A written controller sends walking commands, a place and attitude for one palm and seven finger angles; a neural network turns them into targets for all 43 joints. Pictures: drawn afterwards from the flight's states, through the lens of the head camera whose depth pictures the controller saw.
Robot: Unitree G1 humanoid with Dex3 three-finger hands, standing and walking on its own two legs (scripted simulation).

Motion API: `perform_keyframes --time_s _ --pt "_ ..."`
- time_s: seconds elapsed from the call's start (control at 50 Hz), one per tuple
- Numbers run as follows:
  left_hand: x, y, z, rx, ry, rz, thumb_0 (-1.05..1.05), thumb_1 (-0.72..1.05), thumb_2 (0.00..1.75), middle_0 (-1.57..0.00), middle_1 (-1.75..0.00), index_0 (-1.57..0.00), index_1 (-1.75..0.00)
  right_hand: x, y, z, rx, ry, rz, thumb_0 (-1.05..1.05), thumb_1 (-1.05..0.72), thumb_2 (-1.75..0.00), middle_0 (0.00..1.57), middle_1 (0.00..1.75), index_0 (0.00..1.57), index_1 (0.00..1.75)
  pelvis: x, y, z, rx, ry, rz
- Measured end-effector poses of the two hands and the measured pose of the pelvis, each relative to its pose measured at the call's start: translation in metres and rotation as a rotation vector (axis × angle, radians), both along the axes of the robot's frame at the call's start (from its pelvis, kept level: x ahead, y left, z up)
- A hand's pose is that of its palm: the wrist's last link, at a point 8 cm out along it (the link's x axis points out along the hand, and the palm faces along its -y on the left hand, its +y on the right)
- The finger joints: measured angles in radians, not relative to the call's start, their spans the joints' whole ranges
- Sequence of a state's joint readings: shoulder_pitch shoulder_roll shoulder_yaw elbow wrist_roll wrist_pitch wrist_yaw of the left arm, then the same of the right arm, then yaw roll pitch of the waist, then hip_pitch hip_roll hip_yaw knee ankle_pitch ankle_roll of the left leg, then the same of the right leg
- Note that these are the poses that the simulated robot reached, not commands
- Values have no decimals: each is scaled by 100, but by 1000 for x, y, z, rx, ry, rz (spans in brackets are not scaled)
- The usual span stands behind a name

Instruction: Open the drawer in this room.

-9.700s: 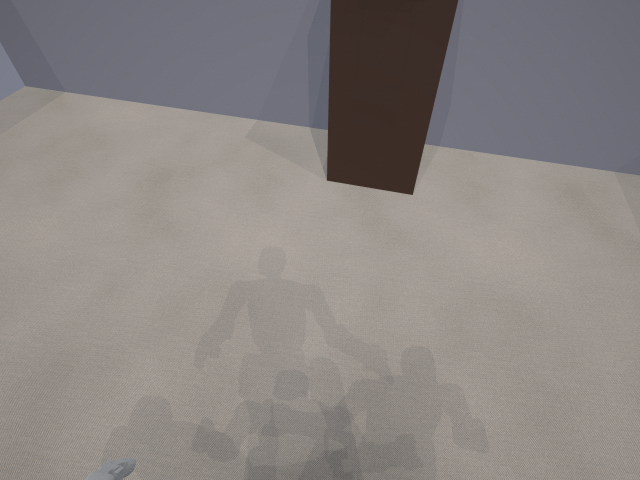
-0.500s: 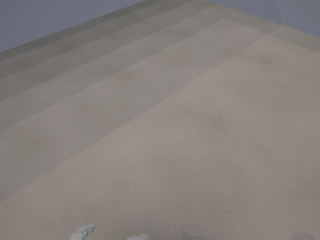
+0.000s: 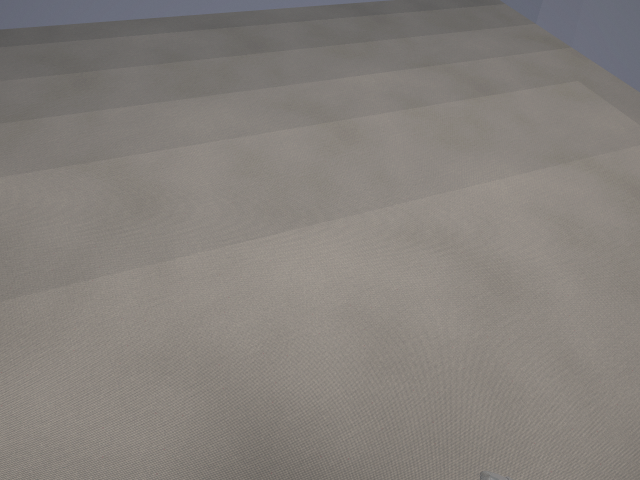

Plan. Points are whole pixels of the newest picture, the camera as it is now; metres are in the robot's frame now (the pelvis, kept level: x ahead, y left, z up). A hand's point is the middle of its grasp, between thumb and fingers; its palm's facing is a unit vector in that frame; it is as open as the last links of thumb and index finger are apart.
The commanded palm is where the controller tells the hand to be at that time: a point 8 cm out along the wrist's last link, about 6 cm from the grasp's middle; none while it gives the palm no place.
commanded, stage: turn or walk to find it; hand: left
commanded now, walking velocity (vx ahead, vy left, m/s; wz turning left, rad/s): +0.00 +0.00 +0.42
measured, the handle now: out of the picture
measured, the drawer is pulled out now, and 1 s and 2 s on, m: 0.00 0.00 0.00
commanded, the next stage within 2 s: none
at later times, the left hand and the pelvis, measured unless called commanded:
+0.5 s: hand out of the picture +0.02 +0.17 -0.14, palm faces +0.22 -0.93 -0.28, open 7.4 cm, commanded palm none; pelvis -0.03 -0.04 +0.01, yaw +12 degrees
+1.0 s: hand out of the picture -0.14 +0.21 -0.17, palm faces +0.46 -0.86 -0.23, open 7.4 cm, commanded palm none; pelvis -0.09 +0.00 +0.01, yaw +24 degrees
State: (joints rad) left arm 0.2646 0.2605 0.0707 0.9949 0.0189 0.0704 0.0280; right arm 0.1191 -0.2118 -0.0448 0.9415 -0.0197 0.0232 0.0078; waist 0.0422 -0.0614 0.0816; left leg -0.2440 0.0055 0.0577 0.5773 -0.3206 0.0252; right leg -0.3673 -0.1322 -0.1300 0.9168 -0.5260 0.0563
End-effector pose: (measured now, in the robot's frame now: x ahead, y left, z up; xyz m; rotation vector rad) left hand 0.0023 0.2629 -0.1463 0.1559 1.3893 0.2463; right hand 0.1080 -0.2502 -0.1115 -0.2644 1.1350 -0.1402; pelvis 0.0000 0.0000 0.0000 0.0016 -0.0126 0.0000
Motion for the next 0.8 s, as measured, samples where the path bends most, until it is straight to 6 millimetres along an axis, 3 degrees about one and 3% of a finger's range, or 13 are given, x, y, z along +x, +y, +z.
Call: perform_keyframes --time_s 0.1,0.2,0.32,0.4,0.5,0.62,0.7,0.8 --pt "5 10 12 -1 -52 24 1 91 90 -20 -30 -20 -30 6 19 9 7 -20 40 0 -90 -90 20 30 20 30 -5 7 10 -25 -5 39" --pt "19 8 22 11 -132 27 1 91 90 -20 -30 -20 -30 -5 24 4 37 5 58 0 -90 -90 20 30 20 30 -12 5 12 -19 -5 70" --pt "34 -13 31 34 -202 18 1 91 90 -20 -30 -20 -30 -33 7 -15 73 71 47 0 -90 -90 20 30 20 30 -20 -12 8 -4 3 114" --pt "31 -33 34 65 -248 23 1 91 90 -20 -30 -20 -30 -50 -14 -35 95 121 41 0 -90 -90 20 30 20 30 -26 -30 -1 10 3 145" --pt "2 -52 44 70 -236 78 1 90 90 -20 -30 -20 -30 -60 -31 -35 89 178 66 0 -90 -90 20 30 20 30 -33 -40 6 28 -13 205" --pt "-36 -60 40 54 -195 152 1 90 90 -20 -30 -20 -30 -63 -37 -29 65 209 118 0 -91 -90 20 30 20 30 -41 -42 10 31 -15 271" --pt "-66 -57 30 33 -173 211 1 90 90 -20 -30 -20 -30 -55 -26 -23 36 214 177 0 -91 -90 20 30 20 30 -50 -37 8 25 -11 311" --pt "-115 -40 7 2 -129 297 1 90 90 -20 -30 -20 -30 -32 6 -17 -4 141 273 0 -91 -90 20 30 20 30 -66 -19 -1 -1 -11 363"
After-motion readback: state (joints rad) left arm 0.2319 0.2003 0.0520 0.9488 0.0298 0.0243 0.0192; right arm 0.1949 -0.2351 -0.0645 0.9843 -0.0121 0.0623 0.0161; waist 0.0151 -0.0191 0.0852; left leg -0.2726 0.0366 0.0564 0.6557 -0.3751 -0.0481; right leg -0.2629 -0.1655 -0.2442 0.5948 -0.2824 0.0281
